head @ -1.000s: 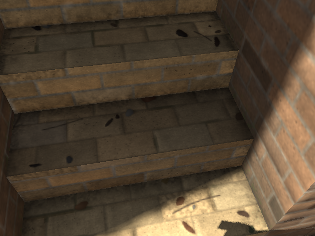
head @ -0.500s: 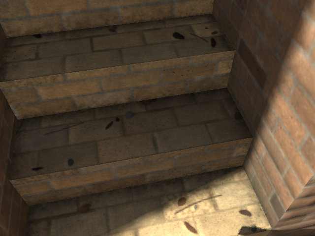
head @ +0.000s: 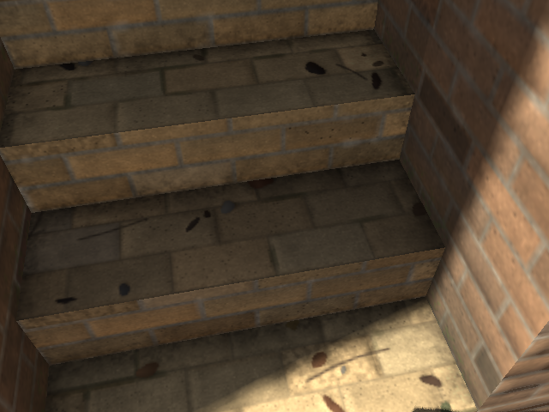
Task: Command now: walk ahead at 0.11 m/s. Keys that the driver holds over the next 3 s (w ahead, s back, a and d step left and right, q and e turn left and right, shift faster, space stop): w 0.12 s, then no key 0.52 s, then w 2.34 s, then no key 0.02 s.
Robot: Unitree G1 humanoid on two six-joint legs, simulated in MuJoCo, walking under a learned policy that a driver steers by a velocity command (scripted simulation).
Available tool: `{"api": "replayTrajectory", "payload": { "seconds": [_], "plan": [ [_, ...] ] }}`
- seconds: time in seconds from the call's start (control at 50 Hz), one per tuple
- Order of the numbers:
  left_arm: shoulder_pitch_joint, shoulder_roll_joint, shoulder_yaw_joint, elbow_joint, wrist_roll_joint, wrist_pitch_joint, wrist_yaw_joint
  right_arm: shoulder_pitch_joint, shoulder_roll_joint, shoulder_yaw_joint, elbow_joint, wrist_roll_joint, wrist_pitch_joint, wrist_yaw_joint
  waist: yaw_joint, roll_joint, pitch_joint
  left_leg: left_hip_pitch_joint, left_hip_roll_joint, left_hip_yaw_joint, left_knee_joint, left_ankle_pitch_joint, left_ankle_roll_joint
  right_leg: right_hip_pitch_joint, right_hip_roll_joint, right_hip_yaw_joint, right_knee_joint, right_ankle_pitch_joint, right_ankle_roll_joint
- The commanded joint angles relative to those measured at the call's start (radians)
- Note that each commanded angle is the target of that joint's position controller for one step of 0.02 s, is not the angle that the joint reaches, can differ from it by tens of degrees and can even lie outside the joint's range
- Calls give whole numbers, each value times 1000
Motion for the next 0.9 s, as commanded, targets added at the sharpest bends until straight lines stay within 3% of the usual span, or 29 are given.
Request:
{"api": "replayTrajectory", "payload": {
  "seconds": [0.02,0.06,0.12,0.16,0.22,0.28,0.5,0.52,0.6,0.64,0.66,0.7,0.78,0.8,0.86,0.9],
  "plan": [
    [-38,39,10,-60,-12,-22,5,-61,-58,-3,-66,-1,22,-21,-2,-18,-43,117,48,-83,-111,89,-3,-94,-68,87,-188,13,-6],
    [-34,71,25,-41,-12,-31,7,-74,-83,-8,-69,-6,23,-27,0,-7,-24,106,34,-78,-106,64,5,-94,-77,101,-219,-25,-23],
    [-23,86,37,-20,-16,-42,7,-59,-82,-10,-59,-5,2,-25,2,-35,-20,90,16,-57,-85,47,14,-55,-87,114,-239,-11,-42],
    [-31,46,27,-10,-11,-51,7,-50,-78,-8,-47,-6,-9,-31,-5,-19,-7,107,46,-92,-124,153,21,-47,-92,95,-222,143,-38],
    [-14,58,36,11,-15,-58,4,-27,-98,-14,-25,6,-21,-34,-2,0,-72,166,69,-105,-120,323,33,18,-82,57,-179,343,-9],
    [-3,52,39,39,-21,-54,4,-24,-103,-17,-12,6,-12,-36,2,21,-92,195,79,-105,-106,404,35,31,-85,51,-177,362,-4],
    [-11,60,54,131,-23,-40,10,-22,-118,-26,54,9,7,-41,1,9,-76,198,88,-108,-128,412,35,50,-100,50,-192,374,0],
    [-1,146,74,140,-2,-37,3,-49,-174,-43,47,16,3,-25,2,14,-55,173,36,-86,-114,392,57,29,-64,48,-175,345,11],
    [-3,92,63,156,-8,-28,6,-47,-132,-35,76,15,1,-13,2,-1,-76,178,41,-81,-116,374,66,14,-67,44,-173,318,14],
    [-6,101,64,166,-7,-28,8,-50,-138,-36,87,11,4,-14,0,-6,-75,180,42,-81,-117,364,67,3,-66,43,-172,302,15],
    [-11,27,43,180,-26,-32,11,-24,-94,-21,109,3,13,-30,-4,-18,-99,221,94,-112,-161,320,47,14,-101,53,-219,256,4],
    [-28,53,45,200,-19,-34,12,-42,-111,-23,115,0,19,-38,-6,-13,-43,192,73,-113,-195,191,39,12,-89,59,-254,161,-2],
    [-17,88,56,235,-16,-40,7,-56,-125,-29,122,0,9,-32,2,-12,-10,155,41,-93,-195,68,42,17,-86,64,-273,67,-27],
    [-10,168,78,236,-22,-40,11,-53,-187,-51,124,30,0,-26,2,-10,-6,112,-24,-42,-154,-60,58,16,-41,35,-222,-14,-28],
    [46,133,77,247,-32,-46,17,-54,-114,-39,127,28,-23,-14,25,-63,57,-39,-44,-21,-66,-196,65,-6,-94,125,-237,-195,-83],
    [91,150,85,257,-43,-59,19,-46,-81,-29,121,31,-53,6,25,-120,87,-155,-41,-14,35,-170,76,53,-191,257,-253,-167,-151]
  ]
}}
